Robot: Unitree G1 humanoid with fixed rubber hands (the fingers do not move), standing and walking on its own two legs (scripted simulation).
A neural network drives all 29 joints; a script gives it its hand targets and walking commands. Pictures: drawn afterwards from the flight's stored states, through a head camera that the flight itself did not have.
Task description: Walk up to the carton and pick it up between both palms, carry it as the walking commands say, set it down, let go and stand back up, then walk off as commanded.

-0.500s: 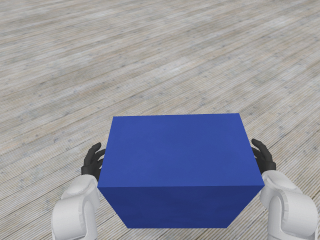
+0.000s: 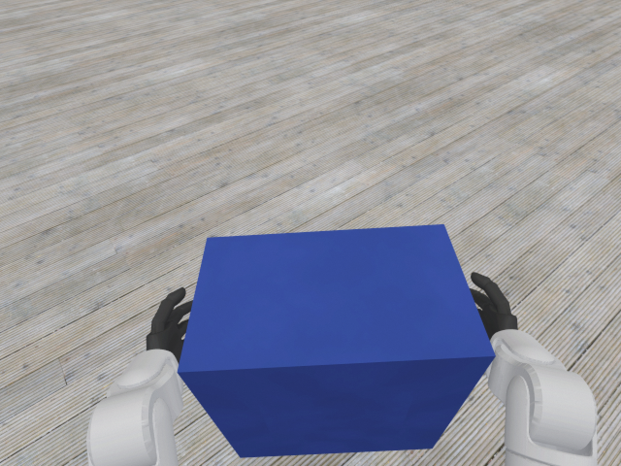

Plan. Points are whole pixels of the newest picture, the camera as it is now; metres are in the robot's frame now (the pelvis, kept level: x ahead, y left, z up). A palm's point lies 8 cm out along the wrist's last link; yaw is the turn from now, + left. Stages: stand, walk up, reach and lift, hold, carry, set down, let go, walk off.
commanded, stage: carry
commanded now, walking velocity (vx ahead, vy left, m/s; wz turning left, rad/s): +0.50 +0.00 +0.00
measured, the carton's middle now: (331, 353) +0.27 +0.00 +0.01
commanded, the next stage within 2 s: none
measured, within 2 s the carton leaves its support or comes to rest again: neither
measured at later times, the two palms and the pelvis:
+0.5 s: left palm (241, 182) +0.57 +0.14 +0.07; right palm (447, 167) +0.59 -0.22 +0.07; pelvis +0.33 -0.04 +0.00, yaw +3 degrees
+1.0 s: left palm (247, 114) +0.77 +0.15 +0.09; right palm (423, 105) +0.78 -0.22 +0.10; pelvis +0.53 -0.03 +0.01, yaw +0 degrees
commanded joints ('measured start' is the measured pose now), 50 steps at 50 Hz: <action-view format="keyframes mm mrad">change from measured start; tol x16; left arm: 1 -431 -663 -792 -52 -348 36 -193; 32 -373 -720 -824 -165 -370 -20 -180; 50 -462 -739 -788 28 -332 29 -177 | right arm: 1 -377 687 767 -49 350 25 181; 34 -325 674 791 -189 334 -10 161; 50 -433 719 733 9 359 33 207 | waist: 1 -28 300 -282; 4 -17 58 -179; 15 -22 229 -39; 20 34 174 -231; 22 30 -261 -342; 25 27 -4 -306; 38 17 -86 -217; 42 12 207 -226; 50 7 65 -270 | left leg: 1 708 454 -729 -237 87 178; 14 473 227 -117 -293 380 13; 19 479 187 -48 73 694 -23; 21 166 116 -69 538 369 -72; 22 -108 -28 -130 852 -305 -103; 23 -179 27 -256 923 -371 -82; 30 1 41 -178 264 -197 -110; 38 248 51 -108 -131 235 -77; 41 380 301 -316 -52 657 14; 50 295 208 -208 63 642 -54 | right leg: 1 -621 36 100 659 -2 -7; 15 -496 54 -100 -70 372 -32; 19 -219 133 -169 -241 429 -59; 20 -37 91 -137 -269 478 -78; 22 284 -358 508 -298 774 -312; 24 226 -338 399 -263 1058 -309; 34 75 -154 -5 -290 1060 -124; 42 -220 -54 31 -155 208 4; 50 -78 -90 39 -128 639 -2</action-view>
